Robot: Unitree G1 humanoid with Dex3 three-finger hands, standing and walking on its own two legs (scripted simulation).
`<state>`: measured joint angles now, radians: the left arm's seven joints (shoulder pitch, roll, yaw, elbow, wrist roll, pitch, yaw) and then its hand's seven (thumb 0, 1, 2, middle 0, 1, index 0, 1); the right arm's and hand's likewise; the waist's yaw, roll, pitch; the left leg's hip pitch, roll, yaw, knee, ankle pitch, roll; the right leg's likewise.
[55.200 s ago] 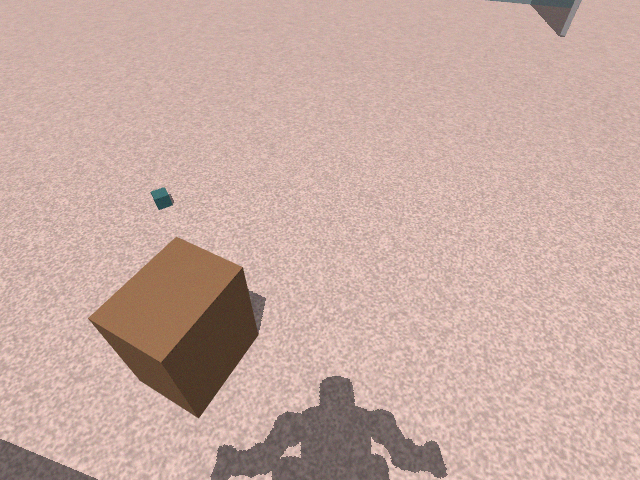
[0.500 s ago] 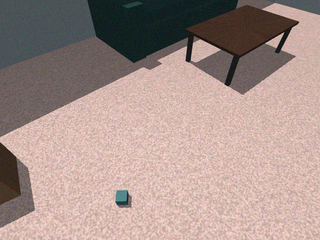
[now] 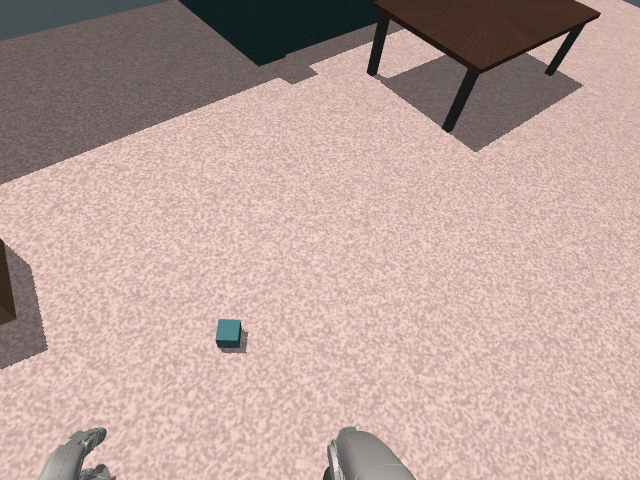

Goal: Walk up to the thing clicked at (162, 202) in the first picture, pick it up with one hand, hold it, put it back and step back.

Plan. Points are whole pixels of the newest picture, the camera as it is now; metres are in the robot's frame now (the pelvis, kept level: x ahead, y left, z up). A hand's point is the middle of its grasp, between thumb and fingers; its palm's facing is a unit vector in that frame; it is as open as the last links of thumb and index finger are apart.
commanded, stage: walk up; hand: left
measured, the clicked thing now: (229, 333) +0.57 +0.19 -0.72
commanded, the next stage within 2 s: none
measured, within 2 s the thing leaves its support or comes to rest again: neither
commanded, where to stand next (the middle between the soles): +0.12 -0.01 m, yaw -4 degrees
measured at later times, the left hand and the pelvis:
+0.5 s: hand out of the picture +0.10 +0.25 -0.10, palm faces -0.06 -0.88 -0.46, open 7.4 cm; pelvis +0.05 -0.03 +0.02, yaw -4 degrees
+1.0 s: hand out of the picture +0.07 +0.24 -0.15, palm faces -0.11 -0.91 -0.40, open 7.3 cm; pelvis +0.00 -0.02 -0.01, yaw -6 degrees
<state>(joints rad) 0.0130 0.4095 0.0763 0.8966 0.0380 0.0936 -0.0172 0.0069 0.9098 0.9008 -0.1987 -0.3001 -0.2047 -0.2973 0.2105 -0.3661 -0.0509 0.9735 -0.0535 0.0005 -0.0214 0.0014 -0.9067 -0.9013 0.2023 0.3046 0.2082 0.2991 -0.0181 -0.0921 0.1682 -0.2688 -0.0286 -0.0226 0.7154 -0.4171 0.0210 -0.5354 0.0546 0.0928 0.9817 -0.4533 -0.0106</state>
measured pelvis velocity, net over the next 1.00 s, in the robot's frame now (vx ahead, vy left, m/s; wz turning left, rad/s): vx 0.00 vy -0.02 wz -0.11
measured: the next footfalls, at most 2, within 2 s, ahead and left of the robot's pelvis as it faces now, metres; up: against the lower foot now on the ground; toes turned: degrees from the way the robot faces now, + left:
right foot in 0.24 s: +0.04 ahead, -0.17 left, +0.00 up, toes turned -3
left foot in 0.62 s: +0.20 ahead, +0.09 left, +0.00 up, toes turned -5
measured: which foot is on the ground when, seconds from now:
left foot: down 0.00-0.26, up 0.28-0.60, down 0.62-1.00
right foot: up 0.00-0.22, down 0.24-0.64, up 0.66-0.94, down 0.96-1.00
